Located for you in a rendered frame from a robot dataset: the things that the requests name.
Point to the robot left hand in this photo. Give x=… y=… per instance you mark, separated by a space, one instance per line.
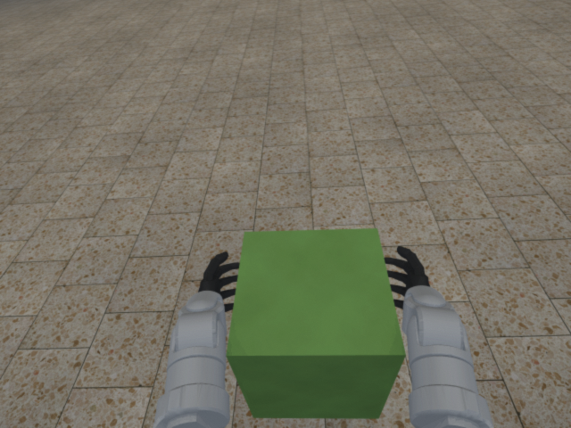
x=213 y=272

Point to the left robot forearm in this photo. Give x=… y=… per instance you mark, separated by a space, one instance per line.
x=195 y=395

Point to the carton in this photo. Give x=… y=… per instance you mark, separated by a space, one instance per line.
x=314 y=331

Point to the right robot forearm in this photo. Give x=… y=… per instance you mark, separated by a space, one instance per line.
x=444 y=391

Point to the robot right hand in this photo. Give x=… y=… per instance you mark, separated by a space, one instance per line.
x=415 y=273

